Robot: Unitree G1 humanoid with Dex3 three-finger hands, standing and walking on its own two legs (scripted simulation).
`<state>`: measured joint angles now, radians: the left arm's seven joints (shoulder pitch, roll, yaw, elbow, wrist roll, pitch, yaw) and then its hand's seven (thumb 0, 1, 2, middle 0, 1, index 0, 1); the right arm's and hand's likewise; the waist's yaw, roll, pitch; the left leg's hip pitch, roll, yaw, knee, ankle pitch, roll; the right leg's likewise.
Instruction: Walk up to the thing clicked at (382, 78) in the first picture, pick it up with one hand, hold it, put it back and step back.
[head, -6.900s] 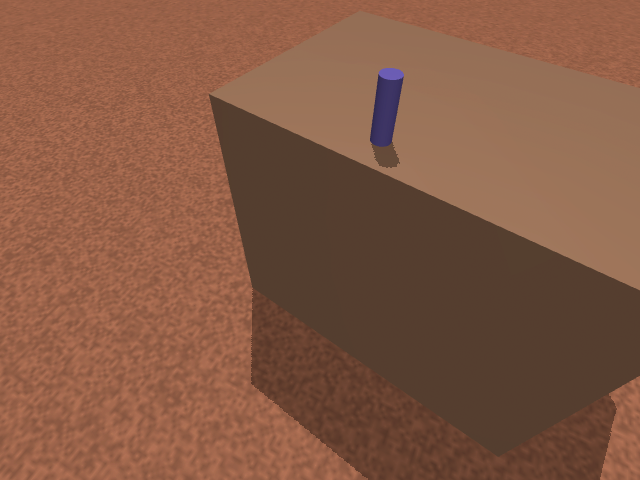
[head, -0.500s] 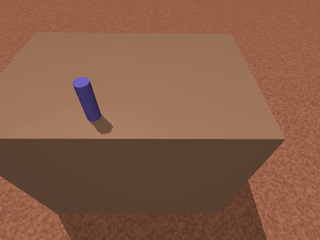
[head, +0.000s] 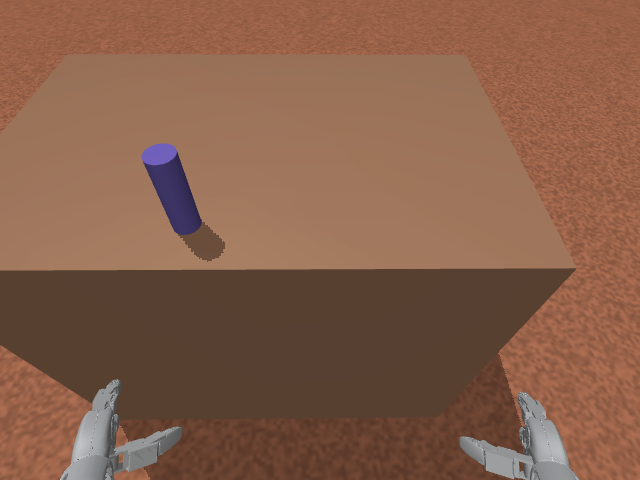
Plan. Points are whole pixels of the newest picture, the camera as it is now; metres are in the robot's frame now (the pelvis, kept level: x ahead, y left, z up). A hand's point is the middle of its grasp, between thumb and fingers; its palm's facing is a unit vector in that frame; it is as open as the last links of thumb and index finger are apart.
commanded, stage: rise first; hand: left
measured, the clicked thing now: (174, 192) +0.46 +0.21 +0.09
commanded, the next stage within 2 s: go down in 1.68 s
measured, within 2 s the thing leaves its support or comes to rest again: neither
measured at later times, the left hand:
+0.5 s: hand (99, 392) +0.20 +0.25 +0.04, palm faces +0.28 -0.89 -0.36, open 17.5 cm
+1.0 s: hand (51, 387) +0.18 +0.25 +0.13, palm faces +0.34 -0.83 -0.43, open 17.6 cm
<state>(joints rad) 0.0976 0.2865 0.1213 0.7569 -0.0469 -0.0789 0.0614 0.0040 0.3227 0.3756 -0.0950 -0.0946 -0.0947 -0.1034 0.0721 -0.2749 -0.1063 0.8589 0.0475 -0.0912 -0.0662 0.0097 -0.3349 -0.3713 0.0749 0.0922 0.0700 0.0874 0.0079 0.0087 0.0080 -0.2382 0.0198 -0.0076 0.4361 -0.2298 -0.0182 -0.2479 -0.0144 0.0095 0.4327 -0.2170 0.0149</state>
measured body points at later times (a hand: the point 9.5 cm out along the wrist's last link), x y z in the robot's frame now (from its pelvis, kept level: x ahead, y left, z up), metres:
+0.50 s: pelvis +0.02 +0.00 +0.00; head +0.01 -0.01 +0.45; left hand +0.18 +0.30 +0.06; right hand +0.18 -0.26 -0.09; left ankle +0.00 +0.13 -0.74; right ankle +0.00 -0.13 -0.74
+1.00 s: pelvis +0.00 -0.01 +0.00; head -0.01 -0.03 +0.45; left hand +0.16 +0.29 +0.15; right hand +0.17 -0.26 -0.09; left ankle +0.00 +0.13 -0.74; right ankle +0.00 -0.13 -0.74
